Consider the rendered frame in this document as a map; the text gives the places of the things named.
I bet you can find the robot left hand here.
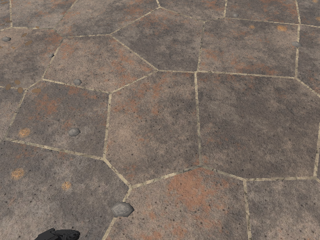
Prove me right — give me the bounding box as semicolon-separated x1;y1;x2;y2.
34;228;80;240

